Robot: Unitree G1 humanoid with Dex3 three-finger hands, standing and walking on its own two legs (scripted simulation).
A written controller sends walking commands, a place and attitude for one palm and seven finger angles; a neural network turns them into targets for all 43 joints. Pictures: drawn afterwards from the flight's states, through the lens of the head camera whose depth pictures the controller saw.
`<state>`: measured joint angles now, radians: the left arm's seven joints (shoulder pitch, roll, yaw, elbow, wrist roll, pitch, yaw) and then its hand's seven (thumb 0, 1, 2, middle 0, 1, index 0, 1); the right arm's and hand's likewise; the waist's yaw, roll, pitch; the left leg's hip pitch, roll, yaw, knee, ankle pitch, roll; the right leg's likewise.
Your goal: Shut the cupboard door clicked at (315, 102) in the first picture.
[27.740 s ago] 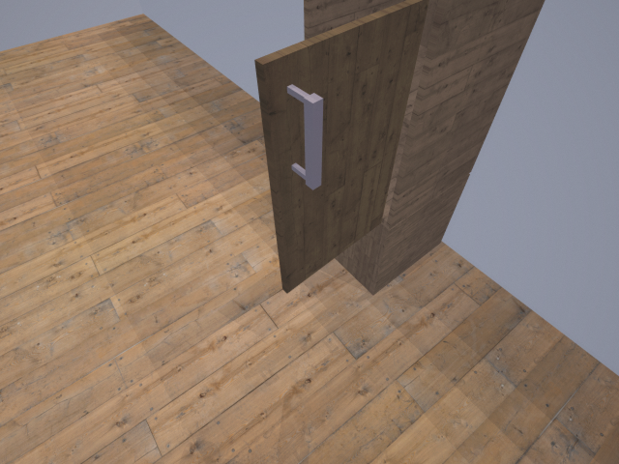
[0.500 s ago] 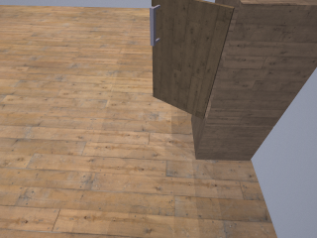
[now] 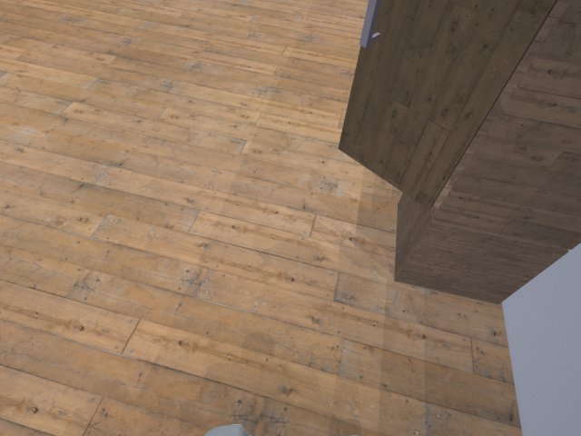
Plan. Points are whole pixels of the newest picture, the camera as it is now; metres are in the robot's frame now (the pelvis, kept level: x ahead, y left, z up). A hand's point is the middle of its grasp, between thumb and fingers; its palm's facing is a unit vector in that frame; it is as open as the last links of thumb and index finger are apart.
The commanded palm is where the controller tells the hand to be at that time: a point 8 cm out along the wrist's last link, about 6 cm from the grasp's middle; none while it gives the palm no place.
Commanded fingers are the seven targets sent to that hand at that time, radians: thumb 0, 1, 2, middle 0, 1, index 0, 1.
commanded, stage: walk to a spot facing it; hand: left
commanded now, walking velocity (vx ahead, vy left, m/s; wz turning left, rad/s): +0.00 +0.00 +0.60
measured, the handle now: (378, 5) +0.94 -0.16 +0.14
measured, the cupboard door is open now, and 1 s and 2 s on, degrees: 58 58 58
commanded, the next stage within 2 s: turn to face it in 1.44 s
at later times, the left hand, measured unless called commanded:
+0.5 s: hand out of the picture +0.03 +0.18 -0.13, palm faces +0.30 -0.90 -0.32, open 7.4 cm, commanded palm none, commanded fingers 0.00 0.90 0.90 -0.20 -0.30 -0.20 -0.30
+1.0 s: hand out of the picture -0.01 +0.24 -0.15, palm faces +0.63 -0.74 -0.25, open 7.4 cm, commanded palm none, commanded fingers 0.00 0.90 0.90 -0.20 -0.30 -0.20 -0.30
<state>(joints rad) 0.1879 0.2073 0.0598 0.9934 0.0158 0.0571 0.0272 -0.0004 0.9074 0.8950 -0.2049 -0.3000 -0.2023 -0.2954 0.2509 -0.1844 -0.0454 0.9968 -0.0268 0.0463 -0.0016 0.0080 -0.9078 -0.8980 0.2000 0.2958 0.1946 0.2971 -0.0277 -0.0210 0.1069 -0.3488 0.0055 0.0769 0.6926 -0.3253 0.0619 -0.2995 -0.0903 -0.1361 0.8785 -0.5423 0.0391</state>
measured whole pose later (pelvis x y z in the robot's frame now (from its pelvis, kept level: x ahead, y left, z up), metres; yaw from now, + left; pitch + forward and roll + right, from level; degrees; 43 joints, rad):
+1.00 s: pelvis +0.09 +0.04 +0.02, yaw +38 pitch +0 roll +1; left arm 0.24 0.26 0.08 0.94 0.03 0.02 -0.03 0.01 0.91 0.90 -0.20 -0.30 -0.20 -0.29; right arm 0.21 -0.21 -0.03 0.91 -0.02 -0.03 0.00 0.00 -0.91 -0.90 0.20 0.30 0.20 0.30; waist 0.02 -0.02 0.10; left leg -0.16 -0.01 0.03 0.48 -0.33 0.03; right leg -0.54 -0.13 -0.04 1.04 -0.32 0.07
